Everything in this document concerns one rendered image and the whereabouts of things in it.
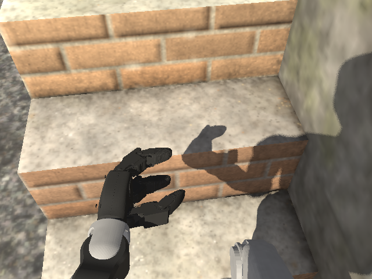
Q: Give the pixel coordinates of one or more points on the right robot thigh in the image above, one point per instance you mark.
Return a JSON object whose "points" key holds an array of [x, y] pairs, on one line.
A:
{"points": [[257, 259]]}

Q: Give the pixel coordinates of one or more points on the left robot hand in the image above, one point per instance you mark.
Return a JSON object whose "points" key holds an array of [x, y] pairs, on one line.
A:
{"points": [[120, 191]]}

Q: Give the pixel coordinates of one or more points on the robot left forearm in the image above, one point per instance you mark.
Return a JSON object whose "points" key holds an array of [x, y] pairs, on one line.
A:
{"points": [[105, 253]]}

